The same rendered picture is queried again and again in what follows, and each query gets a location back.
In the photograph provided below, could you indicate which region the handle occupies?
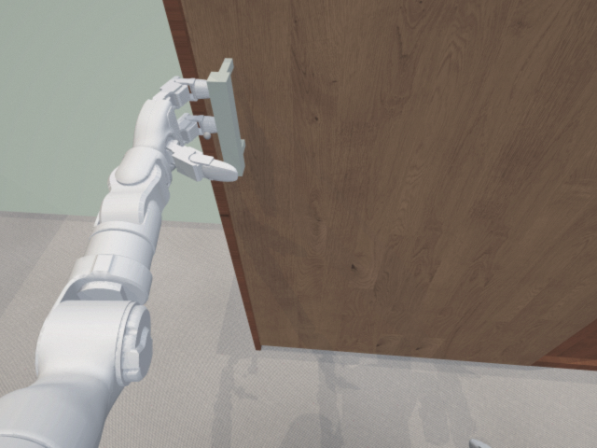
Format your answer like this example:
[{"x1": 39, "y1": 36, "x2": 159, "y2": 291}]
[{"x1": 206, "y1": 58, "x2": 245, "y2": 176}]

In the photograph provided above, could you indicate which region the robot left hand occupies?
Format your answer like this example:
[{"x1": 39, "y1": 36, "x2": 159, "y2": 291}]
[{"x1": 132, "y1": 76, "x2": 238, "y2": 182}]

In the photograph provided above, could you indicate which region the robot left forearm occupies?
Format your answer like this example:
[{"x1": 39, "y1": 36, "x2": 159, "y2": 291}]
[{"x1": 35, "y1": 147, "x2": 173, "y2": 377}]

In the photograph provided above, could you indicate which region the wardrobe door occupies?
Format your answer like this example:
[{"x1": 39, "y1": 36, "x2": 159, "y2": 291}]
[
  {"x1": 181, "y1": 0, "x2": 597, "y2": 366},
  {"x1": 545, "y1": 319, "x2": 597, "y2": 359}
]

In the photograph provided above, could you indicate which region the left robot upper arm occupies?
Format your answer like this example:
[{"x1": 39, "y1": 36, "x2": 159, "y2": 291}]
[{"x1": 0, "y1": 301, "x2": 153, "y2": 448}]

